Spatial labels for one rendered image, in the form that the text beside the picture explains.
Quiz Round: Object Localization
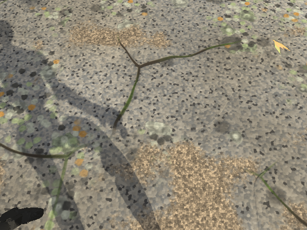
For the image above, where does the robot left hand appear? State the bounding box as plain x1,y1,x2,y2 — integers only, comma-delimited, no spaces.
0,207,44,230

